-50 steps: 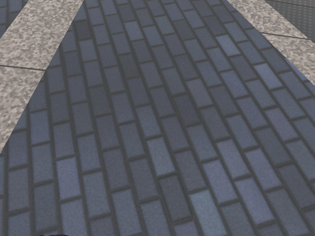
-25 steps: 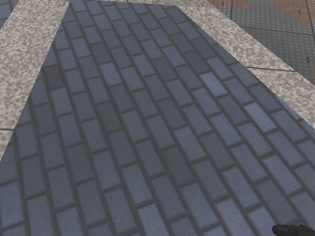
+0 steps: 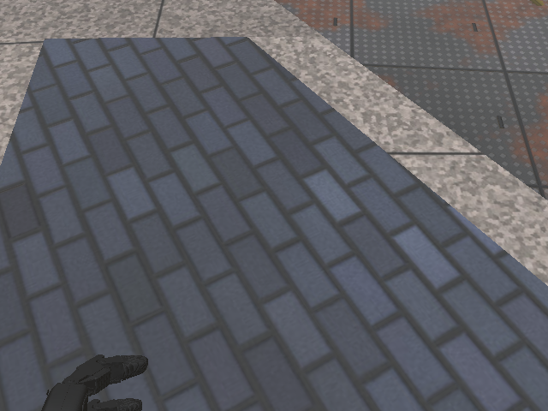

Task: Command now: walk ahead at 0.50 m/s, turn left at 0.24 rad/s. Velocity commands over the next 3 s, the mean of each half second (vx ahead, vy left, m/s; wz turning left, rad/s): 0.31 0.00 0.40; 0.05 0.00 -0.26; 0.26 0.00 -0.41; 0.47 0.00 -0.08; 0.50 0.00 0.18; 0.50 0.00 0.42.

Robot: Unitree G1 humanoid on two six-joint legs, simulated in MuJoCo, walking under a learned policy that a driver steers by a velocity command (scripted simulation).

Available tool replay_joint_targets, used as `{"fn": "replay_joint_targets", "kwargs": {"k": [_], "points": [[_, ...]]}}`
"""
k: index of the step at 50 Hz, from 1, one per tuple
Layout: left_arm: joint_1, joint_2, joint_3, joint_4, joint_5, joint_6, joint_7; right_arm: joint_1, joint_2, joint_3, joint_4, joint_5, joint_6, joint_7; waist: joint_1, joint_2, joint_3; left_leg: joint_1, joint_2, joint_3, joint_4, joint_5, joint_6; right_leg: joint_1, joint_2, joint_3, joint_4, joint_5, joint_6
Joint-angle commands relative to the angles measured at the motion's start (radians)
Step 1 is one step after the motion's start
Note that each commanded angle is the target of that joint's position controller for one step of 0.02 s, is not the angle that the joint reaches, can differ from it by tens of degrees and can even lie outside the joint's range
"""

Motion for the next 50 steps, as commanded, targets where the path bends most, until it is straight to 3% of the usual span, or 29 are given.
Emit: {"fn": "replay_joint_targets", "kwargs": {"k": [1, 2, 3, 4, 5, 6, 8, 11, 14, 16, 19, 21, 22, 23, 24, 25, 26, 27, 28, 29, 31, 32, 37, 43, 46, 47, 48, 49, 50], "points": [[0.427, 0.298, 0.097, 0.04, 0.018, 0.0, 0.016, 0.091, 0.007, 0.02, -0.1, 0.0, -0.034, 0.001, 0.166, -0.314, -0.441, -0.645, -0.036, -0.051, 0.738, -0.128, 0.024, 0.936, -0.427, 0.65, -0.082, -0.118, -0.26], [0.418, 0.196, 0.073, 0.03, 0.01, 0.005, 0.019, 0.027, -0.111, -0.009, -0.082, 0.023, -0.041, 0.002, 0.209, -0.188, -0.363, -0.738, 0.014, -0.137, 0.842, -0.117, 0.025, 0.86, -0.395, 0.652, -0.142, -0.25, -0.221], [0.355, 0.162, 0.06, 0.031, 0.003, 0.005, 0.024, -0.063, -0.146, -0.023, -0.111, 0.033, -0.042, 0.002, 0.2, -0.14, -0.214, -0.779, 0.052, -0.114, 0.849, -0.02, 0.026, 0.726, -0.365, 0.498, -0.17, -0.226, -0.18], [0.287, 0.144, 0.051, 0.031, 0.005, 0.003, 0.022, -0.105, -0.13, -0.023, -0.119, 0.024, -0.039, -0.002, 0.166, -0.072, -0.14, -0.742, 0.092, -0.094, 0.815, 0.062, 0.018, 0.586, -0.325, 0.396, -0.206, -0.15, -0.162], [0.238, 0.118, 0.045, 0.034, 0.009, 0.0, 0.018, -0.119, -0.116, -0.028, -0.121, 0.011, -0.03, -0.004, 0.136, -0.062, -0.078, -0.71, 0.115, -0.092, 0.774, 0.117, 0.013, 0.48, -0.29, 0.315, -0.251, -0.105, -0.153], [0.211, 0.113, 0.045, 0.041, 0.017, -0.008, 0.017, -0.091, -0.096, -0.029, -0.119, 0.013, -0.017, -0.002, 0.103, -0.103, -0.062, -0.649, 0.139, -0.096, 0.757, 0.154, 0.007, 0.405, -0.275, 0.255, -0.287, -0.066, -0.153], [0.163, 0.106, 0.047, 0.053, 0.02, -0.022, 0.017, -0.071, -0.065, -0.03, -0.115, 0.016, 0.009, -0.006, 0.066, -0.094, -0.021, -0.604, 0.132, -0.084, 0.732, 0.163, -0.016, 0.321, -0.258, 0.133, -0.308, 0.208, -0.158], [0.142, 0.143, 0.06, 0.074, 0.021, -0.02, 0.034, -0.108, -0.045, -0.031, -0.152, -0.001, 0.027, -0.011, 0.047, -0.076, -0.003, -0.627, 0.122, -0.059, 0.607, 0.259, -0.044, 0.298, -0.246, -0.015, -0.295, 0.477, -0.149], [0.136, 0.166, 0.065, 0.084, 0.018, 0.003, 0.057, -0.188, -0.021, -0.021, -0.184, -0.005, 0.025, 0.012, 0.076, -0.074, -0.014, -0.559, 0.107, 0.002, 0.392, 0.439, -0.037, 0.301, -0.207, -0.128, -0.282, 0.456, -0.129], [0.16, 0.184, 0.07, 0.098, 0.008, 0.019, 0.067, -0.246, -0.022, -0.022, -0.216, -0.007, 0.025, 0.03, 0.101, -0.069, -0.028, -0.539, 0.093, 0.023, 0.295, 0.489, -0.027, 0.354, -0.223, -0.144, -0.257, 0.452, -0.125], [0.16, 0.208, 0.08, 0.107, -0.015, 0.042, 0.071, -0.279, -0.056, -0.037, -0.259, -0.01, 0.033, 0.05, 0.101, -0.079, -0.037, -0.538, 0.081, 0.035, 0.222, 0.407, 0.006, 0.441, -0.266, -0.138, -0.179, 0.444, -0.109], [0.139, 0.223, 0.087, 0.103, -0.031, 0.057, 0.076, -0.247, -0.085, -0.052, -0.271, -0.014, 0.037, 0.057, 0.075, -0.089, -0.051, -0.49, 0.047, 0.067, 0.182, 0.317, 0.04, 0.465, -0.274, -0.14, -0.067, 0.52, -0.085], [0.141, 0.216, 0.085, 0.109, -0.037, 0.063, 0.077, -0.187, -0.096, -0.062, -0.259, -0.018, 0.032, 0.054, 0.041, -0.066, -0.08, -0.384, 0.011, 0.08, 0.098, 0.353, 0.066, 0.445, -0.246, -0.15, 0.045, 0.54, -0.062], [0.193, 0.191, 0.075, 0.125, -0.026, 0.064, 0.072, -0.113, -0.145, -0.082, -0.242, -0.024, 0.025, 0.039, 0.012, 0.015, -0.131, -0.229, -0.011, 0.06, 0.0, 0.579, 0.098, 0.401, -0.172, -0.173, 0.22, 0.442, -0.014], [0.243, 0.127, 0.048, 0.105, 0.026, 0.057, 0.061, -0.069, -0.245, -0.099, -0.256, -0.039, 0.025, 0.012, 0.029, 0.231, -0.234, 0.049, 0.23, -0.219, 0.072, 1.148, 0.197, 0.143, -0.09, -0.184, 0.526, -0.078, 0.052], [0.315, 0.088, 0.021, 0.106, 0.023, 0.053, 0.043, -0.139, -0.214, -0.068, -0.292, -0.052, 0.021, 0.006, 0.09, 0.298, -0.404, 0.199, 0.463, -0.54, 0.034, 1.226, 0.413, -0.045, 0.026, -0.025, 0.775, -0.682, 0.093], [0.275, 0.167, 0.043, 0.152, -0.011, 0.065, 0.031, -0.148, -0.097, -0.034, -0.29, -0.044, 0.023, 0.016, 0.037, 0.104, -0.43, 0.097, 0.405, -0.424, -0.004, 1.048, 0.366, -0.003, -0.042, 0.104, 0.775, -0.632, 0.089], [0.216, 0.151, 0.04, 0.14, -0.035, 0.08, 0.029, -0.189, -0.059, -0.018, -0.271, -0.039, 0.018, 0.024, 0.053, 0.091, -0.31, 0.023, 0.351, -0.313, -0.016, 0.892, 0.311, -0.047, -0.07, 0.091, 0.727, -0.614, 0.081], [0.188, 0.131, 0.037, 0.149, -0.026, 0.096, 0.039, -0.232, -0.051, -0.014, -0.253, -0.031, 0.015, 0.029, 0.072, 0.039, -0.218, -0.083, 0.303, -0.25, -0.055, 0.726, 0.259, -0.048, -0.093, 0.082, 0.639, -0.578, 0.083], [0.176, 0.143, 0.042, 0.155, -0.012, 0.114, 0.054, -0.28, -0.048, -0.012, -0.246, -0.034, 0.016, 0.024, 0.09, 0.059, -0.165, -0.194, 0.278, -0.202, -0.1, 0.601, 0.231, 0.007, -0.104, 0.084, 0.571, -0.514, 0.094], [0.233, 0.136, 0.044, 0.188, -0.008, 0.136, 0.066, -0.328, -0.072, -0.022, -0.228, -0.057, 0.015, 0.012, 0.126, 0.114, -0.128, -0.334, 0.238, -0.122, -0.156, 0.511, 0.218, 0.133, -0.08, 0.055, 0.495, -0.419, 0.113], [0.24, 0.136, 0.045, 0.193, -0.008, 0.139, 0.072, -0.343, -0.08, -0.026, -0.225, -0.058, 0.013, 0.004, 0.127, 0.124, -0.127, -0.336, 0.24, -0.102, -0.163, 0.496, 0.221, 0.145, -0.073, 0.046, 0.465, -0.401, 0.117], [0.16, 0.145, 0.054, 0.156, -0.011, 0.146, 0.082, -0.325, -0.113, -0.045, -0.19, -0.038, 0.031, -0.04, 0.08, 0.111, -0.115, -0.235, 0.311, -0.115, -0.193, 0.332, 0.245, 0.05, -0.081, 0.034, 0.45, -0.376, 0.106], [0.176, 0.123, 0.057, 0.147, -0.013, 0.146, 0.062, -0.358, -0.115, -0.054, -0.165, -0.027, 0.057, -0.051, 0.09, 0.121, -0.108, -0.186, 0.323, -0.038, -0.161, 0.373, 0.217, 0.111, -0.058, -0.03, 0.302, -0.368, 0.073], [0.282, 0.13, 0.067, 0.179, -0.005, 0.147, 0.041, -0.38, -0.119, -0.06, -0.146, 0.006, 0.074, -0.05, 0.152, 0.111, -0.111, -0.223, 0.284, 0.045, -0.044, 0.37, 0.131, 0.273, -0.009, -0.076, 0.017, -0.184, 0.004], [0.298, 0.177, 0.079, 0.177, 0.005, 0.146, 0.042, -0.34, -0.087, -0.057, -0.127, 0.009, 0.079, -0.046, 0.144, 0.0, -0.072, -0.32, 0.216, 0.121, 0.116, 0.267, 0.042, 0.333, -0.072, 0.066, -0.124, -0.077, -0.052], [0.29, 0.298, 0.103, 0.151, 0.003, 0.147, 0.061, -0.338, -0.029, -0.044, -0.161, -0.032, 0.076, -0.036, 0.091, -0.303, -0.044, -0.603, 0.053, 0.212, 0.402, -0.088, -0.068, 0.441, -0.321, 0.428, -0.153, 0.246, -0.182], [0.295, 0.31, 0.1, 0.127, 0.042, 0.125, 0.052, -0.474, -0.056, -0.052, -0.203, -0.032, 0.066, -0.043, 0.165, -0.261, -0.05, -0.676, -0.019, 0.046, 0.584, -0.215, -0.071, 0.353, -0.384, 0.534, -0.205, 0.248, -0.305], [0.247, 0.291, 0.095, 0.115, 0.05, 0.1, 0.049, -0.481, -0.08, -0.06, -0.199, -0.017, 0.065, -0.045, 0.136, -0.167, -0.047, -0.687, 0.003, -0.019, 0.67, -0.136, -0.056, 0.349, -0.33, 0.45, -0.206, 0.208, -0.272]]}}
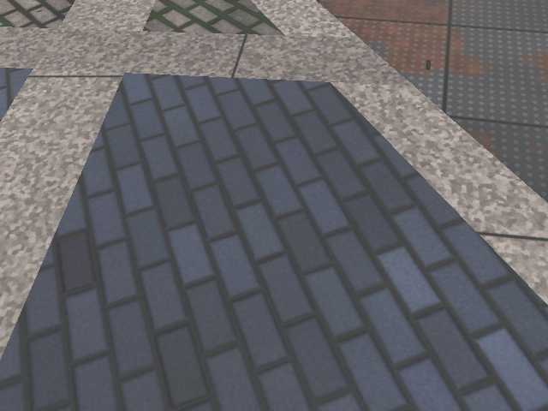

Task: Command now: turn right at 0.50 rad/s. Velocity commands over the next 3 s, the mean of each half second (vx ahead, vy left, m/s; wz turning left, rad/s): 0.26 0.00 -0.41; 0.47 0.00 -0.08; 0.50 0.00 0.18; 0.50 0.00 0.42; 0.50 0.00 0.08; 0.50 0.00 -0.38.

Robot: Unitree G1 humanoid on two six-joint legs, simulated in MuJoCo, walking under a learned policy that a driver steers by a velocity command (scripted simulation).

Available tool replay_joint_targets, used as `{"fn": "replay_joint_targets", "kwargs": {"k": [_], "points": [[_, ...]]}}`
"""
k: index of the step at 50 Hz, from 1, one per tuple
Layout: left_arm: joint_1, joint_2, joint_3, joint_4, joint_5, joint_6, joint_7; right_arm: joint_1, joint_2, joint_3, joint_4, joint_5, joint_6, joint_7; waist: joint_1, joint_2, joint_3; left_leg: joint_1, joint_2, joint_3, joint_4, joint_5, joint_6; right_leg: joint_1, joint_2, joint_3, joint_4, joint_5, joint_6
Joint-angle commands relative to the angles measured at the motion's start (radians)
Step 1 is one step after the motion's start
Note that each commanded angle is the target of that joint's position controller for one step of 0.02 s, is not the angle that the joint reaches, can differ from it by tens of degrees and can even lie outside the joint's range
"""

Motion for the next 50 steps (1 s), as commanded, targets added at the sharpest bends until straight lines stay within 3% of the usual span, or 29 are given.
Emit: {"fn": "replay_joint_targets", "kwargs": {"k": [1, 3, 4, 6, 7, 11, 17, 19, 22, 23, 24, 25, 26, 27, 28, 30, 34, 37, 39, 41, 43, 44, 45, 46, 47, 48, 49, 50], "points": [[-0.024, 0.229, 0.052, -0.083, 0.008, -0.053, 0.005, -0.081, -0.092, -0.029, -0.088, 0.005, -0.018, -0.008, -0.021, -0.158, -0.062, -0.252, -0.039, -0.147, 0.324, -0.059, -0.006, 0.162, -0.272, 0.387, -0.299, 0.477, -0.216], [-0.045, 0.165, 0.035, -0.09, -0.034, -0.056, 0.015, -0.04, -0.107, -0.038, -0.057, -0.01, -0.019, -0.014, -0.033, -0.13, -0.092, -0.245, -0.025, -0.153, 0.315, 0.055, -0.014, 0.19, -0.221, 0.34, -0.302, 0.372, -0.165], [-0.006, 0.146, 0.029, -0.082, -0.041, -0.056, 0.019, -0.043, -0.096, -0.037, -0.059, -0.006, -0.026, -0.007, -0.026, -0.134, -0.106, -0.251, -0.027, -0.151, 0.301, 0.109, -0.013, 0.217, -0.205, 0.356, -0.329, 0.216, -0.166], [0.048, 0.138, 0.026, -0.072, -0.037, -0.063, 0.025, -0.08, -0.094, -0.037, -0.067, 0.013, -0.046, 0.005, -0.001, -0.148, -0.078, -0.305, -0.022, -0.162, 0.193, 0.191, -0.008, 0.28, -0.202, 0.409, -0.397, -0.056, -0.171], [0.062, 0.147, 0.028, -0.069, -0.033, -0.068, 0.029, -0.106, -0.095, -0.037, -0.072, 0.016, -0.057, 0.01, 0.009, -0.154, -0.057, -0.318, -0.023, -0.167, 0.122, 0.216, -0.009, 0.3, -0.204, 0.425, -0.416, -0.082, -0.17], [0.077, 0.182, 0.039, -0.067, -0.033, -0.08, 0.032, -0.144, -0.075, -0.027, -0.071, 0.013, -0.1, 0.031, 0.029, -0.165, -0.033, -0.227, -0.038, -0.168, -0.116, 0.273, -0.026, 0.282, -0.181, 0.403, -0.418, -0.014, -0.17], [0.102, 0.179, 0.035, -0.052, -0.033, -0.086, 0.012, -0.159, -0.074, -0.007, -0.066, 0.025, -0.14, 0.061, 0.064, -0.168, -0.009, -0.055, -0.038, -0.12, -0.275, 0.276, -0.006, 0.187, -0.18, 0.397, -0.394, -0.008, -0.179], [0.101, 0.179, 0.033, -0.05, -0.033, -0.086, 0.005, -0.142, -0.091, -0.006, -0.064, 0.03, -0.152, 0.066, 0.052, -0.171, -0.004, 0.003, -0.039, -0.112, -0.313, 0.269, 0.021, 0.176, -0.187, 0.419, -0.375, 0.004, -0.176], [0.08, 0.141, 0.017, -0.054, -0.032, -0.084, 0.001, 0.004, -0.115, -0.016, -0.015, 0.022, -0.164, 0.062, -0.032, -0.161, -0.047, 0.236, -0.047, -0.095, -0.387, 0.299, 0.066, 0.111, -0.138, 0.396, -0.27, 0.113, -0.137], [0.052, 0.105, 0.005, -0.066, -0.026, -0.088, 0.001, 0.123, -0.148, -0.027, 0.011, 0.015, -0.166, 0.055, -0.092, -0.127, -0.101, 0.401, 0.021, -0.169, -0.384, 0.273, 0.107, 0.025, -0.091, 0.342, -0.131, 0.172, -0.103], [0.061, 0.049, -0.013, -0.096, -0.025, -0.1, 0.001, 0.246, -0.242, -0.05, 0.034, 0.003, -0.166, 0.05, -0.118, 0.086, -0.182, 0.638, 0.193, -0.424, -0.437, 0.191, 0.203, -0.185, 0.033, 0.197, 0.173, 0.09, -0.038], [0.067, 0.073, -0.01, -0.122, -0.039, -0.117, 0.007, 0.33, -0.264, -0.06, 0.069, 0.008, -0.159, 0.062, -0.129, 0.27, -0.193, 0.727, 0.331, -0.752, -0.554, -0.025, 0.316, -0.423, 0.092, 0.149, 0.415, -0.23, -0.001], [0.05, 0.153, 0.011, -0.112, -0.054, -0.127, 0.005, 0.292, -0.175, -0.033, 0.061, 0.022, -0.16, 0.067, -0.12, 0.16, -0.082, 0.667, 0.328, -0.737, -0.569, -0.14, 0.309, -0.53, 0.034, 0.196, 0.535, -0.207, -0.01], [0.03, 0.156, 0.013, -0.107, -0.055, -0.13, -0.002, 0.24, -0.128, -0.018, 0.046, 0.02, -0.157, 0.067, -0.1, 0.12, -0.021, 0.607, 0.281, -0.631, -0.58, -0.114, 0.274, -0.554, -0.008, 0.176, 0.563, -0.114, -0.018], [0.013, 0.14, 0.01, -0.109, -0.044, -0.132, -0.006, 0.202, -0.106, -0.007, 0.033, 0.014, -0.152, 0.067, -0.085, 0.088, 0.002, 0.551, 0.245, -0.552, -0.601, -0.035, 0.257, -0.547, -0.043, 0.139, 0.546, -0.039, -0.016], [-0.015, 0.112, 0.009, -0.123, -0.029, -0.132, -0.013, 0.172, -0.087, 0.007, 0.025, 0.004, -0.147, 0.064, -0.062, 0.075, 0.02, 0.447, 0.204, -0.443, -0.638, 0.141, 0.241, -0.485, -0.091, 0.117, 0.478, 0.053, -0.003], [-0.096, 0.058, -0.01, -0.164, -0.018, -0.127, -0.017, 0.206, -0.126, 0.002, 0.045, 0.014, -0.142, 0.052, -0.071, 0.06, 0.023, 0.389, 0.155, -0.28, -0.668, 0.441, 0.243, -0.45, -0.094, 0.051, 0.278, 0.185, 0.047], [-0.188, 0.025, -0.027, -0.195, -0.023, -0.132, -0.028, 0.247, -0.144, 0.003, 0.06, 0.021, -0.136, 0.045, -0.098, 0.056, 0.024, 0.338, 0.117, -0.187, -0.67, 0.507, 0.218, -0.339, -0.059, 0.012, 0.062, 0.349, 0.052], [-0.243, 0.028, -0.029, -0.213, -0.031, -0.133, -0.038, 0.298, -0.152, 0.003, 0.078, 0.026, -0.132, 0.043, -0.118, 0.055, 0.035, 0.348, 0.135, -0.185, -0.676, 0.489, 0.217, -0.293, -0.037, 0.001, -0.013, 0.409, 0.046], [-0.273, 0.043, -0.025, -0.232, -0.036, -0.133, -0.047, 0.323, -0.155, 0.004, 0.093, 0.031, -0.124, 0.041, -0.11, 0.058, 0.048, 0.413, 0.172, -0.192, -0.657, 0.521, 0.208, -0.297, -0.033, 0.02, -0.061, 0.404, 0.024], [-0.27, 0.067, -0.018, -0.239, -0.035, -0.135, -0.055, 0.327, -0.165, 0.0, 0.1, 0.032, -0.113, 0.038, -0.085, 0.06, 0.037, 0.488, 0.201, -0.19, -0.604, 0.625, 0.189, -0.277, -0.023, 0.023, -0.091, 0.345, -0.005], [-0.234, 0.088, -0.009, -0.233, -0.033, -0.135, -0.055, 0.321, -0.177, -0.003, 0.099, 0.03, -0.107, 0.036, -0.057, 0.07, 0.007, 0.515, 0.203, -0.181, -0.547, 0.767, 0.179, -0.216, -0.003, 0.01, -0.094, 0.305, -0.022], [-0.147, 0.115, 0.006, -0.211, -0.03, -0.133, -0.052, 0.309, -0.186, -0.005, 0.097, 0.028, -0.1, 0.034, -0.002, 0.078, -0.052, 0.515, 0.188, -0.157, -0.435, 0.939, 0.163, -0.087, 0.026, -0.017, -0.103, 0.287, -0.047], [0.009, 0.156, 0.029, -0.164, -0.031, -0.129, -0.044, 0.305, -0.172, 0.003, 0.092, 0.022, -0.093, 0.032, 0.075, 0.065, -0.148, 0.454, 0.143, -0.123, -0.247, 1.003, 0.137, 0.132, 0.037, -0.03, -0.11, 0.3, -0.078], [0.191, 0.224, 0.048, -0.131, -0.019, -0.122, -0.031, 0.316, -0.13, 0.022, 0.064, -0.003, -0.094, 0.03, 0.133, -0.042, -0.299, 0.233, 0.089, -0.093, 0.067, 0.713, 0.107, 0.454, -0.148, 0.172, -0.062, 0.313, -0.14], [0.218, 0.287, 0.054, -0.11, -0.015, -0.121, -0.04, 0.463, 0.013, 0.062, 0.058, 0.006, -0.115, 0.04, 0.042, -0.329, -0.445, -0.127, -0.102, -0.119, 0.41, -0.061, 0.056, 0.734, -0.378, 0.682, -0.198, 0.045, -0.302], [0.213, 0.181, 0.029, -0.116, -0.025, -0.12, -0.041, 0.394, -0.108, 0.037, 0.071, 0.029, -0.136, 0.049, 0.086, -0.24, -0.409, -0.234, -0.059, -0.23, 0.517, -0.132, 0.07, 0.699, -0.359, 0.763, -0.285, -0.071, -0.277], [0.131, 0.15, 0.016, -0.123, -0.026, -0.122, -0.038, 0.29, -0.154, 0.023, 0.032, 0.051, -0.148, 0.055, 0.076, -0.189, -0.237, -0.302, -0.01, -0.2, 0.531, -0.053, 0.082, 0.563, -0.326, 0.602, -0.304, -0.016, -0.235]]}}
Over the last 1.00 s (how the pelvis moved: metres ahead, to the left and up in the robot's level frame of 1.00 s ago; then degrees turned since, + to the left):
0.25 -0.01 0.01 2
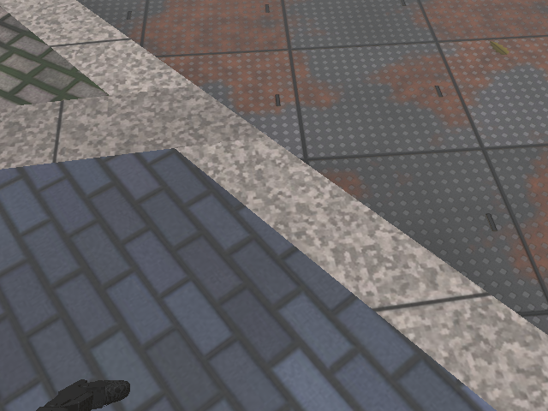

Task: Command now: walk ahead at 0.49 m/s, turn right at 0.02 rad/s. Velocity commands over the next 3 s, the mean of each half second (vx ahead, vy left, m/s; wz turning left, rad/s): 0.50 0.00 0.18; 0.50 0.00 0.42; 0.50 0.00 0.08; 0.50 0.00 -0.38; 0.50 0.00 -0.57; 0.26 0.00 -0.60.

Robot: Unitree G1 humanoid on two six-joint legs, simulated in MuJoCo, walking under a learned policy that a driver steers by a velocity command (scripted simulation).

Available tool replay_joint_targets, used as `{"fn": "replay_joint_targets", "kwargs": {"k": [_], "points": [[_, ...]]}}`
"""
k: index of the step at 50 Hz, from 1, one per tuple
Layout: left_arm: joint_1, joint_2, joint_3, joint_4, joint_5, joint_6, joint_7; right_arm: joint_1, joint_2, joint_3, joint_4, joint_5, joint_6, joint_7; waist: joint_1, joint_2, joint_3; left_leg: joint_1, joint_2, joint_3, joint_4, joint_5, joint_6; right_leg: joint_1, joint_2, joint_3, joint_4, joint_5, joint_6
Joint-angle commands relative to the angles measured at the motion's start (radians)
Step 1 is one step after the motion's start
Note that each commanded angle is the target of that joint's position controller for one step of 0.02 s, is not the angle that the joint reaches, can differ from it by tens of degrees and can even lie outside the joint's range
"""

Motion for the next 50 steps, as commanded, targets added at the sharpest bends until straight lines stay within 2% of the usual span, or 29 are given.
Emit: {"fn": "replay_joint_targets", "kwargs": {"k": [1, 2, 3, 6, 9, 13, 18, 20, 21, 22, 23, 24, 25, 26, 27, 28, 29, 30, 31, 34, 36, 39, 42, 45, 46, 47, 48, 49, 50], "points": [[0.244, 0.15, 0.045, 0.018, 0.003, 0.002, 0.008, -0.083, -0.144, -0.022, -0.119, 0.019, -0.053, 0.005, 0.138, -0.077, -0.167, -0.571, 0.081, -0.03, 0.318, 0.098, 0.029, 0.6, -0.324, 0.507, -0.298, -0.106, -0.202], [0.194, 0.132, 0.041, 0.014, 0.012, -0.001, 0.005, -0.105, -0.134, -0.026, -0.123, 0.002, -0.05, 0.002, 0.106, -0.048, -0.11, -0.535, 0.111, -0.022, 0.26, 0.154, 0.023, 0.479, -0.291, 0.428, -0.325, -0.005, -0.193], [0.167, 0.111, 0.034, 0.012, 0.024, -0.006, 0.004, -0.083, -0.121, -0.028, -0.119, -0.004, -0.04, 0.002, 0.069, -0.061, -0.097, -0.476, 0.136, -0.031, 0.234, 0.191, 0.021, 0.401, -0.267, 0.377, -0.36, 0.045, -0.192], [0.157, 0.112, 0.036, 0.035, 0.008, -0.024, 0.001, -0.071, -0.075, -0.019, -0.117, -0.009, -0.008, -0.002, 0.032, -0.076, -0.064, -0.44, 0.156, -0.018, 0.133, 0.228, -0.008, 0.297, -0.246, 0.278, -0.434, 0.098, -0.209], [0.189, 0.141, 0.044, 0.063, 0.011, -0.025, 0.014, -0.169, -0.069, -0.017, -0.149, -0.019, 0.0, -0.002, 0.048, -0.052, -0.022, -0.514, 0.162, -0.011, -0.025, 0.393, -0.033, 0.301, -0.232, 0.197, -0.471, 0.127, -0.2], [0.225, 0.162, 0.048, 0.093, 0.011, -0.023, 0.025, -0.287, -0.05, -0.005, -0.176, -0.009, -0.01, 0.016, 0.098, -0.046, 0.004, -0.465, 0.123, 0.027, -0.259, 0.614, -0.024, 0.315, -0.202, 0.063, -0.49, 0.135, -0.148], [0.297, 0.176, 0.056, 0.148, 0.001, -0.002, 0.03, -0.407, -0.057, -0.003, -0.245, 0.001, -0.01, 0.04, 0.141, -0.036, 0.037, -0.537, 0.089, 0.023, -0.374, 0.567, 0.016, 0.518, -0.269, 0.011, -0.444, 0.161, -0.124], [0.295, 0.186, 0.061, 0.155, -0.003, 0.014, 0.036, -0.416, -0.065, -0.006, -0.267, -0.001, -0.011, 0.053, 0.132, -0.046, 0.032, -0.54, 0.071, 0.048, -0.393, 0.47, 0.041, 0.592, -0.29, -0.008, -0.383, 0.279, -0.104], [0.281, 0.196, 0.064, 0.151, -0.004, 0.022, 0.041, -0.396, -0.077, -0.011, -0.272, -0.003, -0.01, 0.057, 0.114, -0.061, 0.011, -0.495, 0.046, 0.077, -0.396, 0.417, 0.057, 0.61, -0.291, -0.025, -0.327, 0.433, -0.091], [0.266, 0.211, 0.067, 0.145, -0.003, 0.03, 0.047, -0.346, -0.099, -0.024, -0.27, -0.005, -0.007, 0.058, 0.082, -0.083, -0.033, -0.409, 0.009, 0.115, -0.391, 0.368, 0.075, 0.619, -0.283, -0.046, -0.236, 0.632, -0.075], [0.248, 0.213, 0.067, 0.137, -0.002, 0.042, 0.055, -0.222, -0.133, -0.047, -0.244, -0.005, -0.005, 0.055, 0.011, -0.08, -0.108, -0.242, -0.036, 0.147, -0.421, 0.378, 0.1, 0.589, -0.255, -0.086, -0.064, 0.774, -0.048], [0.256, 0.195, 0.057, 0.12, 0.006, 0.045, 0.066, -0.053, -0.2, -0.082, -0.204, -0.001, 0.0, 0.044, -0.059, -0.043, -0.206, 0.034, -0.022, 0.074, -0.427, 0.414, 0.142, 0.432, -0.213, -0.112, 0.177, 0.695, -0.009], [0.341, 0.098, 0.02, 0.071, 0.027, 0.021, 0.055, 0.052, -0.323, -0.115, -0.199, -0.002, 0.006, 0.031, -0.035, 0.174, -0.339, 0.451, 0.235, -0.404, -0.445, 0.311, 0.317, -0.014, -0.07, -0.117, 0.582, 0.189, 0.066], [0.316, 0.085, 0.008, 0.074, 0.024, -0.017, 0.041, 0.055, -0.272, -0.095, -0.209, 0.008, 0.003, 0.033, -0.034, 0.195, -0.443, 0.578, 0.337, -0.775, -0.629, 0.206, 0.391, -0.218, 0.047, 0.078, 0.754, -0.432, 0.075], [0.227, 0.158, 0.028, 0.049, -0.017, -0.044, 0.025, 0.032, -0.21, -0.075, -0.211, -0.001, 0.001, 0.032, -0.06, 0.142, -0.34, 0.517, 0.311, -0.653, -0.656, 0.176, 0.333, -0.321, -0.021, 0.152, 0.799, -0.387, 0.049], [0.169, 0.157, 0.024, 0.029, -0.028, -0.058, 0.023, -0.021, -0.181, -0.068, -0.223, -0.004, -0.002, 0.029, -0.041, 0.072, -0.231, 0.378, 0.272, -0.518, -0.661, 0.229, 0.297, -0.328, -0.066, 0.134, 0.744, -0.303, 0.032], [0.147, 0.153, 0.027, 0.026, -0.008, -0.061, 0.029, -0.083, -0.157, -0.061, -0.236, -0.007, -0.001, 0.027, -0.002, 0.005, -0.149, 0.224, 0.234, -0.421, -0.679, 0.32, 0.275, -0.287, -0.101, 0.123, 0.648, -0.245, 0.035], [0.151, 0.161, 0.036, 0.027, 0.009, -0.053, 0.036, -0.128, -0.13, -0.051, -0.253, -0.016, -0.003, 0.025, 0.035, 0.015, -0.113, 0.11, 0.204, -0.357, -0.703, 0.411, 0.261, -0.213, -0.129, 0.126, 0.575, -0.203, 0.041], [0.162, 0.155, 0.038, 0.024, 0.017, -0.04, 0.036, -0.152, -0.124, -0.049, -0.268, -0.022, -0.002, 0.022, 0.059, 0.037, -0.1, 0.04, 0.183, -0.337, -0.726, 0.461, 0.265, -0.162, -0.134, 0.127, 0.543, -0.184, 0.053], [0.157, 0.119, 0.033, 0.009, 0.025, -0.014, 0.042, -0.139, -0.153, -0.06, -0.271, -0.014, -0.007, 0.007, 0.075, 0.042, -0.078, -0.061, 0.153, -0.254, -0.759, 0.579, 0.275, -0.138, -0.124, 0.102, 0.417, -0.108, 0.1], [0.079, 0.101, 0.026, -0.018, 0.027, -0.012, 0.044, -0.108, -0.17, -0.067, -0.262, -0.007, -0.006, -0.005, 0.051, 0.041, -0.056, -0.088, 0.121, -0.21, -0.759, 0.583, 0.249, -0.138, -0.106, 0.097, 0.268, 0.029, 0.119], [-0.022, 0.073, 0.014, -0.042, 0.018, -0.022, 0.032, -0.066, -0.168, -0.067, -0.248, -0.001, 0.003, -0.016, 0.008, 0.067, -0.05, -0.111, 0.079, -0.17, -0.741, 0.5, 0.2, -0.056, -0.058, 0.084, 0.047, 0.22, 0.122], [-0.086, 0.083, 0.015, -0.061, 0.006, -0.035, 0.014, -0.004, -0.154, -0.062, -0.219, 0.002, 0.008, -0.019, -0.027, 0.078, -0.042, -0.05, 0.116, -0.21, -0.712, 0.447, 0.19, -0.026, -0.046, 0.09, -0.038, 0.281, 0.104], [-0.086, 0.114, 0.025, -0.071, 0.006, -0.045, 0.003, 0.019, -0.154, -0.063, -0.204, -0.005, 0.017, -0.021, -0.015, 0.093, -0.033, 0.075, 0.174, -0.276, -0.635, 0.494, 0.174, -0.043, -0.047, 0.1, -0.087, 0.165, 0.06], [-0.065, 0.122, 0.03, -0.069, 0.007, -0.047, 0.002, 0.015, -0.158, -0.065, -0.202, -0.007, 0.021, -0.022, -0.001, 0.106, -0.034, 0.1, 0.185, -0.288, -0.608, 0.549, 0.167, -0.021, -0.043, 0.091, -0.096, 0.115, 0.041], [-0.006, 0.134, 0.038, -0.055, 0.009, -0.05, 0.004, -0.001, -0.156, -0.064, -0.205, -0.007, 0.024, -0.021, 0.036, 0.111, -0.055, 0.108, 0.17, -0.278, -0.549, 0.659, 0.153, 0.058, -0.026, 0.066, -0.129, 0.096, 0.017], [0.105, 0.166, 0.055, -0.027, 0.015, -0.054, 0.009, -0.009, -0.132, -0.054, -0.212, -0.011, 0.025, -0.019, 0.089, 0.094, -0.135, 0.084, 0.117, -0.239, -0.414, 0.758, 0.128, 0.233, -0.041, 0.07, -0.133, 0.122, -0.021], [0.261, 0.226, 0.07, -0.012, 0.028, -0.055, 0.014, 0.008, -0.091, -0.035, -0.234, -0.027, 0.023, -0.018, 0.143, -0.004, -0.289, -0.071, 0.049, -0.182, -0.144, 0.597, 0.091, 0.525, -0.2, 0.236, -0.08, 0.165, -0.099], [0.374, 0.284, 0.093, 0.038, 0.016, -0.039, 0.009, 0.152, -0.023, -0.014, -0.23, -0.001, 0.009, -0.015, 0.114, -0.304, -0.415, -0.439, -0.102, -0.078, 0.201, 0.07, 0.013, 0.862, -0.393, 0.669, -0.16, -0.074, -0.26]]}}
Over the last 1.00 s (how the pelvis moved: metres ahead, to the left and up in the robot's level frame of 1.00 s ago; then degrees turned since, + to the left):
0.37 -0.07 -0.01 -13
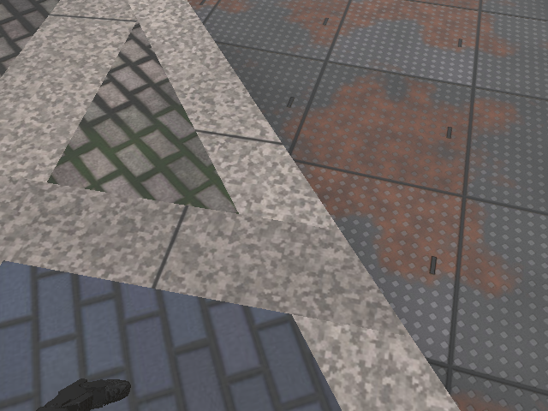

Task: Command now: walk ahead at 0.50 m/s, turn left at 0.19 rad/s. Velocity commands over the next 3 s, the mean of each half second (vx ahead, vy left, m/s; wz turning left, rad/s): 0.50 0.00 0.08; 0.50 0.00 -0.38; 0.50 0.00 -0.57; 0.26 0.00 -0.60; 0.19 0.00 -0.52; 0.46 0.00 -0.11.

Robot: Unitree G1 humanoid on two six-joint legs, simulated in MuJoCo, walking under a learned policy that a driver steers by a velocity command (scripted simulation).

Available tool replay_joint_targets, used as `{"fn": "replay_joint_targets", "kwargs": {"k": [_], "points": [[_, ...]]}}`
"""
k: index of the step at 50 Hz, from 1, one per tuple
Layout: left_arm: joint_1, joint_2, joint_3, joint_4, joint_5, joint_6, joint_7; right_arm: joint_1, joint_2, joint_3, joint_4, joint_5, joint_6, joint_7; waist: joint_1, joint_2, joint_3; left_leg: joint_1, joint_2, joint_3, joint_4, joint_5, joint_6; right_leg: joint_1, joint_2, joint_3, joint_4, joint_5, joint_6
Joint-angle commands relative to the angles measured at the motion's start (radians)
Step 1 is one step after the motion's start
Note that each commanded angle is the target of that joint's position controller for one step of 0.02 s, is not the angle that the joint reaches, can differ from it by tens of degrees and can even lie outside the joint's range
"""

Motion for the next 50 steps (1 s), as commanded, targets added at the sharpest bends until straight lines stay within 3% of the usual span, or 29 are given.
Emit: {"fn": "replay_joint_targets", "kwargs": {"k": [1, 2, 3, 4, 5, 7, 12, 15, 17, 20, 22, 23, 24, 25, 26, 27, 28, 29, 30, 31, 33, 37, 39, 42, 45, 47, 48, 49, 50], "points": [[0.382, 0.197, 0.072, 0.038, -0.032, 0.006, -0.001, 0.11, -0.082, 0.004, -0.065, 0.018, -0.033, 0.003, 0.151, -0.246, -0.31, -0.641, 0.01, -0.008, 0.631, -0.085, -0.016, 0.835, -0.419, 0.774, -0.194, -0.344, -0.278], [0.314, 0.15, 0.056, 0.027, -0.03, 0.01, 0.003, -0.017, -0.135, -0.012, -0.091, 0.024, -0.036, 0.005, 0.165, -0.139, -0.154, -0.694, 0.055, 0.001, 0.661, 0.0, -0.012, 0.704, -0.384, 0.644, -0.217, -0.363, -0.234], [0.25, 0.138, 0.047, 0.014, -0.015, 0.018, 0.006, -0.094, -0.126, -0.008, -0.112, 0.014, -0.039, 0.005, 0.145, -0.065, -0.075, -0.674, 0.098, 0.049, 0.633, 0.076, -0.014, 0.569, -0.344, 0.528, -0.236, -0.26, -0.215], [0.214, 0.121, 0.04, 0.015, -0.006, 0.022, 0.006, -0.13, -0.111, -0.01, -0.125, -0.002, -0.044, 0.008, 0.122, -0.046, -0.013, -0.657, 0.129, 0.067, 0.571, 0.125, -0.018, 0.464, -0.311, 0.456, -0.265, -0.159, -0.217], [0.195, 0.105, 0.032, 0.016, 0.003, 0.019, 0.007, -0.117, -0.099, -0.012, -0.125, -0.005, -0.044, 0.011, 0.092, -0.084, -0.008, -0.603, 0.159, 0.07, 0.525, 0.158, -0.021, 0.404, -0.281, 0.398, -0.281, -0.069, -0.21], [0.193, 0.095, 0.029, 0.027, -0.006, 0.016, 0.007, -0.087, -0.064, -0.006, -0.113, 0.0, -0.037, 0.014, 0.069, -0.113, -0.017, -0.554, 0.174, 0.094, 0.451, 0.17, -0.033, 0.36, -0.245, 0.31, -0.311, 0.042, -0.21], [0.227, 0.157, 0.047, 0.061, -0.019, 0.023, 0.017, -0.218, -0.016, 0.014, -0.15, -0.009, -0.039, 0.017, 0.095, -0.077, 0.01, -0.559, 0.188, 0.139, 0.166, 0.369, -0.065, 0.335, -0.224, 0.168, -0.364, 0.184, -0.208], [0.272, 0.169, 0.048, 0.085, -0.029, 0.032, 0.019, -0.315, -0.01, 0.019, -0.17, -0.001, -0.047, 0.027, 0.134, -0.077, 0.031, -0.499, 0.158, 0.166, 0.002, 0.512, -0.064, 0.335, -0.203, 0.109, -0.365, 0.168, -0.184], [0.312, 0.175, 0.049, 0.106, -0.033, 0.039, 0.019, -0.369, -0.015, 0.018, -0.188, 0.006, -0.051, 0.035, 0.153, -0.078, 0.045, -0.487, 0.145, 0.171, -0.053, 0.538, -0.057, 0.372, -0.224, 0.114, -0.354, 0.157, -0.179], [0.332, 0.187, 0.054, 0.128, -0.038, 0.055, 0.024, -0.408, -0.035, 0.011, -0.211, 0.008, -0.056, 0.048, 0.144, -0.088, 0.058, -0.49, 0.133, 0.165, -0.116, 0.465, -0.024, 0.466, -0.269, 0.131, -0.309, 0.194, -0.159], [0.315, 0.204, 0.06, 0.133, -0.039, 0.066, 0.03, -0.35, -0.064, -0.002, -0.2, 0.005, -0.059, 0.051, 0.097, -0.1, 0.024, -0.388, 0.106, 0.187, -0.152, 0.407, 0.006, 0.502, -0.274, 0.12, -0.226, 0.351, -0.136], [0.3, 0.2, 0.058, 0.132, -0.039, 0.071, 0.032, -0.247, -0.093, -0.019, -0.17, 0.0, -0.059, 0.046, 0.037, -0.091, -0.039, -0.235, 0.079, 0.216, -0.184, 0.417, 0.031, 0.487, -0.239, 0.083, -0.103, 0.492, -0.115], [0.304, 0.165, 0.043, 0.123, -0.03, 0.072, 0.034, -0.093, -0.144, -0.042, -0.133, -0.007, -0.059, 0.036, -0.03, -0.065, -0.151, 0.026, 0.128, 0.17, -0.161, 0.444, 0.07, 0.369, -0.188, 0.054, 0.102, 0.451, -0.083], [0.375, 0.07, 0.01, 0.089, -0.013, 0.059, 0.031, 0.045, -0.244, -0.065, -0.121, -0.033, -0.055, 0.027, -0.042, 0.127, -0.324, 0.427, 0.396, -0.192, -0.15, 0.402, 0.191, 0.014, -0.065, -0.003, 0.487, 0.072, -0.016], [0.406, 0.057, 0.001, 0.101, -0.027, 0.042, 0.027, 0.082, -0.208, -0.057, -0.103, -0.016, -0.048, 0.031, -0.044, 0.27, -0.416, 0.511, 0.501, -0.514, -0.297, 0.226, 0.27, -0.184, 0.018, 0.091, 0.693, -0.474, 0.0], [0.334, 0.159, 0.031, 0.091, -0.055, 0.034, 0.023, 0.033, -0.143, -0.035, -0.104, -0.011, -0.047, 0.031, -0.053, 0.165, -0.26, 0.394, 0.469, -0.415, -0.331, 0.123, 0.221, -0.281, -0.039, 0.145, 0.774, -0.443, -0.009], [0.259, 0.165, 0.034, 0.069, -0.061, 0.033, 0.021, -0.029, -0.112, -0.024, -0.107, -0.009, -0.047, 0.029, -0.032, 0.121, -0.145, 0.258, 0.431, -0.274, -0.356, 0.135, 0.184, -0.294, -0.086, 0.118, 0.754, -0.355, -0.016], [0.225, 0.151, 0.035, 0.063, -0.05, 0.038, 0.024, -0.093, -0.084, -0.015, -0.104, -0.013, -0.051, 0.032, 0.0, 0.076, -0.066, 0.126, 0.387, -0.174, -0.398, 0.194, 0.163, -0.264, -0.118, 0.103, 0.698, -0.282, -0.01], [0.233, 0.141, 0.042, 0.068, -0.039, 0.051, 0.028, -0.136, -0.056, -0.008, -0.104, -0.019, -0.061, 0.035, 0.033, 0.086, -0.027, 0.039, 0.354, -0.094, -0.438, 0.247, 0.146, -0.218, -0.146, 0.109, 0.651, -0.224, -0.006], [0.263, 0.119, 0.04, 0.076, -0.04, 0.065, 0.027, -0.16, -0.056, -0.01, -0.098, -0.024, -0.07, 0.037, 0.058, 0.11, -0.014, -0.029, 0.343, -0.044, -0.469, 0.301, 0.145, -0.156, -0.158, 0.112, 0.637, -0.187, 0.003], [0.276, 0.086, 0.037, 0.081, -0.04, 0.086, 0.029, -0.175, -0.061, -0.017, -0.079, -0.027, -0.087, 0.037, 0.079, 0.082, 0.002, -0.076, 0.339, 0.044, -0.511, 0.405, 0.156, -0.142, -0.16, 0.116, 0.616, -0.137, 0.02], [0.202, 0.072, 0.039, 0.053, -0.032, 0.093, 0.028, -0.155, -0.079, -0.026, -0.041, -0.031, -0.093, 0.022, 0.072, 0.048, 0.036, -0.041, 0.316, 0.198, -0.528, 0.54, 0.137, -0.214, -0.148, 0.131, 0.454, 0.059, 0.031], [0.144, 0.057, 0.033, 0.036, -0.031, 0.087, 0.015, -0.147, -0.092, -0.028, -0.03, -0.028, -0.088, 0.015, 0.054, 0.043, 0.049, -0.029, 0.299, 0.264, -0.532, 0.558, 0.117, -0.195, -0.14, 0.094, 0.331, 0.159, 0.024], [0.03, 0.035, 0.021, -0.011, -0.029, 0.084, -0.005, -0.091, -0.118, -0.036, -0.003, -0.018, -0.074, 0.006, 0.007, 0.02, 0.085, 0.036, 0.325, 0.309, -0.53, 0.571, 0.11, -0.209, -0.132, 0.038, 0.207, 0.2, 0.007], [-0.048, 0.037, 0.018, -0.06, -0.031, 0.087, -0.023, -0.042, -0.133, -0.043, 0.025, -0.006, -0.05, 0.004, -0.017, 0.018, 0.106, 0.164, 0.36, 0.333, -0.482, 0.627, 0.102, -0.264, -0.12, 0.002, 0.141, 0.125, -0.02], [-0.06, 0.045, 0.023, -0.088, -0.032, 0.088, -0.035, -0.043, -0.146, -0.046, 0.034, 0.004, -0.033, 0.001, -0.001, 0.039, 0.098, 0.214, 0.369, 0.361, -0.41, 0.81, 0.085, -0.236, -0.092, -0.042, 0.112, 0.039, -0.046], [-0.02, 0.052, 0.02, -0.069, 0.075, 0.111, -0.039, 0.0, -0.103, -0.026, 0.056, -0.052, -0.035, 0.0, 0.014, 0.057, 0.088, 0.22, 0.334, 0.429, -0.342, 0.933, 0.05, -0.147, -0.038, -0.138, 0.081, -0.011, -0.068], [0.013, 0.056, 0.029, -0.062, 0.081, 0.116, -0.035, 0.035, -0.114, -0.026, 0.067, -0.045, -0.034, -0.001, 0.016, 0.08, 0.053, 0.192, 0.327, 0.433, -0.238, 1.104, 0.043, -0.032, 0.015, -0.171, 0.096, -0.087, -0.094], [0.122, 0.077, 0.042, -0.041, 0.071, 0.113, -0.026, 0.032, -0.147, -0.029, 0.068, -0.042, -0.027, -0.004, 0.078, 0.101, -0.011, 0.166, 0.328, 0.437, -0.068, 1.196, 0.041, 0.103, 0.057, -0.157, 0.095, -0.163, -0.127]]}}
Over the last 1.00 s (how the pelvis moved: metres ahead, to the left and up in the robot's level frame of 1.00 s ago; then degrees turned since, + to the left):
0.59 0.09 0.00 21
